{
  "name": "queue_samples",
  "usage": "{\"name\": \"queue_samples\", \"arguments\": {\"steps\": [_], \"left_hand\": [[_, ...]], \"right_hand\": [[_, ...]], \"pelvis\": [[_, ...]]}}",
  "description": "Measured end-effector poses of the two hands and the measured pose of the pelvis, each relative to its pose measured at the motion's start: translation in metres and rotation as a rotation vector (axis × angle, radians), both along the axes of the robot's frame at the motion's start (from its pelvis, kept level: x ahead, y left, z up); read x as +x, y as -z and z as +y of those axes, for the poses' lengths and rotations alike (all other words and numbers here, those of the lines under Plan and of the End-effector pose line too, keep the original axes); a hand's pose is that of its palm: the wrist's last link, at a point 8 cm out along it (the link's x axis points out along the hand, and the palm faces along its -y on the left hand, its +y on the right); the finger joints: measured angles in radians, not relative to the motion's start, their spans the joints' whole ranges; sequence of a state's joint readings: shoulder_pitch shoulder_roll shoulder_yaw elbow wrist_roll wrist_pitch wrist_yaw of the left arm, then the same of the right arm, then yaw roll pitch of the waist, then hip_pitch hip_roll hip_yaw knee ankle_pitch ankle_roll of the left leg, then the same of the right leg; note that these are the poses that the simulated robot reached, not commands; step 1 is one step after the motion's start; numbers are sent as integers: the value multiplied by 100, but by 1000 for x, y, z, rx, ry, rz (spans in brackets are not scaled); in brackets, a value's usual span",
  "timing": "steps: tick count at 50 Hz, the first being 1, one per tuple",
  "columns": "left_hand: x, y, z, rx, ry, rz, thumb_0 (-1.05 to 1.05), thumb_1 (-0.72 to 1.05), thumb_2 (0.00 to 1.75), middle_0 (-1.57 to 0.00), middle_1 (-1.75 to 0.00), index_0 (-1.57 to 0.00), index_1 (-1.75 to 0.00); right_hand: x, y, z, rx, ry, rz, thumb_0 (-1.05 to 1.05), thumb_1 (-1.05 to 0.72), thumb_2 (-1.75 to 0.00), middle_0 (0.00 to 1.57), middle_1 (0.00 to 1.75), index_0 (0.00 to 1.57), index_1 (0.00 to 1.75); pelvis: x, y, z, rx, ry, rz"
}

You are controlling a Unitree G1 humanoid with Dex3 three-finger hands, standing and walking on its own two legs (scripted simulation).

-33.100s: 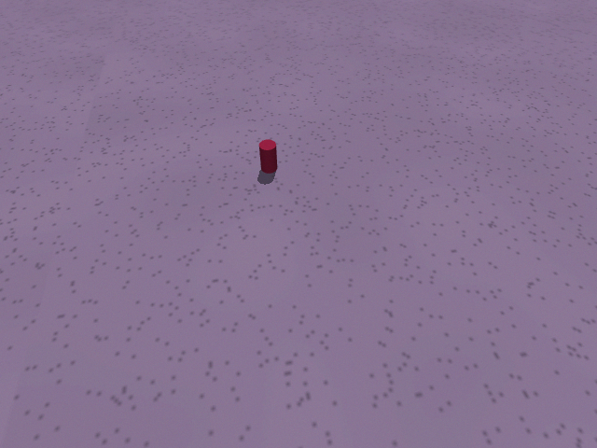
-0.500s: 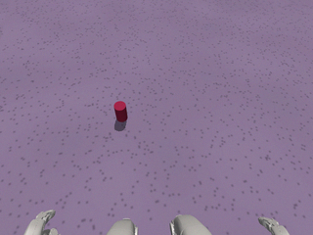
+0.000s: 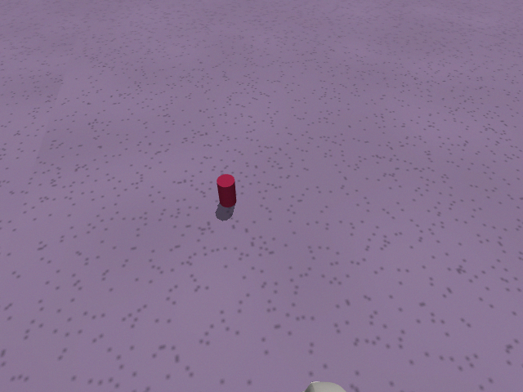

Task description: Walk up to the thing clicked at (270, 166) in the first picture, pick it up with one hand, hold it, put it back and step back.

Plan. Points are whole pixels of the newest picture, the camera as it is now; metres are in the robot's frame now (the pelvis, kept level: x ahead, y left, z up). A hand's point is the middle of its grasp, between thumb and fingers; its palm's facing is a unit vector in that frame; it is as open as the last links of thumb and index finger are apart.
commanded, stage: step back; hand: left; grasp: from the side
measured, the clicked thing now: (226, 191) +1.07 +0.17 -0.68
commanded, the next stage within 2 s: stand in 0.80 s
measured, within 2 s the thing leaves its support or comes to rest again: neither
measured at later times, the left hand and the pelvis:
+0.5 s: hand out of the picture +0.10 +0.25 -0.15, palm faces -0.01 -0.93 -0.37, open 7.4 cm; pelvis +0.04 -0.01 +0.00, yaw +0 degrees
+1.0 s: hand (121, 379) +0.17 +0.25 -0.13, palm faces -0.06 -0.94 -0.33, open 7.4 cm; pelvis +0.06 +0.00 +0.02, yaw -2 degrees
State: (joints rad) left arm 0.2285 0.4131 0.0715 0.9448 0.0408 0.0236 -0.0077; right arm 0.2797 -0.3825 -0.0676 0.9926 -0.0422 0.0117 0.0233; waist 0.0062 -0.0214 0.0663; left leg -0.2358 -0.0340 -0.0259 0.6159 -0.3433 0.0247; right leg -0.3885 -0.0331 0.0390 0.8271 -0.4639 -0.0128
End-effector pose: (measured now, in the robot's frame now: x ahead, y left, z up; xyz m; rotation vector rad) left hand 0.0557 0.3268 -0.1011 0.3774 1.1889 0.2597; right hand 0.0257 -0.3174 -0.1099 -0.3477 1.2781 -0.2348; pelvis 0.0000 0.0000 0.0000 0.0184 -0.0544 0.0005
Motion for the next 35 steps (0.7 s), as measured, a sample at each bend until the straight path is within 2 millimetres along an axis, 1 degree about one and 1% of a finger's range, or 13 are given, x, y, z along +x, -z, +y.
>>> {"name": "queue_samples", "arguments": {"steps": [2, 4, 8, 13, 16, 18, 22, 25, 28, 31, 35], "left_hand": [[-3, 0, 1, -14, 2, 16, 1, 90, 89, -21, -30, -21, -30], [-4, 1, -1, -25, 8, 22, 1, 90, 89, -21, -30, -21, -30], [-2, 2, -11, -38, 19, 38, 1, 90, 89, -20, -30, -20, -30], [7, 4, -33, -30, 24, 10, 1, 90, 89, -20, -30, -20, -30], [10, 0, -42, -43, 10, -14, 1, 90, 89, -21, -30, -21, -30], [13, -3, -45, -47, 5, -18, 0, 90, 89, -21, -30, -21, -30], [22, -2, -41, -49, 3, -7, 0, 90, 89, -21, -30, -21, -30], [34, 6, -32, -52, 4, 3, 0, 90, 89, -21, -30, -21, -30], [49, 13, -26, -59, 2, 7, 1, 90, 89, -21, -30, -21, -30], [65, 15, -25, -64, 16, 3, 1, 90, 89, -21, -30, -21, -30], [82, 12, -27, -73, 37, -15, 1, 90, 89, -21, -30, -21, -30]], "right_hand": [[-6, -5, 5, 4, 5, -10, 1, -91, -89, 20, 30, 20, 30], [-8, -8, 6, 7, 9, -20, 1, -90, -89, 20, 30, 21, 30], [0, -7, 0, 14, 15, -48, 1, -90, -89, 20, 30, 21, 30], [22, 5, -17, 14, 13, -63, 1, -90, -89, 20, 30, 21, 30], [41, 3, -19, 15, -11, -67, 1, -91, -89, 20, 30, 20, 30], [53, 1, -19, 16, -28, -74, 1, -91, -89, 20, 30, 20, 30], [75, -1, -15, 14, -47, -81, 1, -91, -89, 20, 30, 20, 30], [89, 0, -8, 2, -48, -91, 1, -91, -89, 20, 30, 20, 30], [100, -1, 3, 1, -39, -102, 1, -91, -89, 20, 30, 20, 30], [111, -3, 13, 15, -39, -111, 1, -91, -89, 20, 30, 20, 30], [127, -6, 22, 35, -37, -133, 1, -91, -89, 20, 30, 20, 30]], "pelvis": [[-2, -4, -1, -1, 1, -1], [-2, -6, -3, -4, 7, 0], [1, -6, -11, -4, 23, 6], [9, 1, -23, -36, 27, 2], [15, -2, -25, -24, 23, 3], [20, -5, -24, -19, 20, 6], [32, -6, -19, -14, 12, 13], [40, -1, -11, -16, 7, 15], [46, 1, -6, -4, 21, 13], [50, -1, -4, -18, 30, 18], [55, -5, -4, -28, 34, 24]]}}
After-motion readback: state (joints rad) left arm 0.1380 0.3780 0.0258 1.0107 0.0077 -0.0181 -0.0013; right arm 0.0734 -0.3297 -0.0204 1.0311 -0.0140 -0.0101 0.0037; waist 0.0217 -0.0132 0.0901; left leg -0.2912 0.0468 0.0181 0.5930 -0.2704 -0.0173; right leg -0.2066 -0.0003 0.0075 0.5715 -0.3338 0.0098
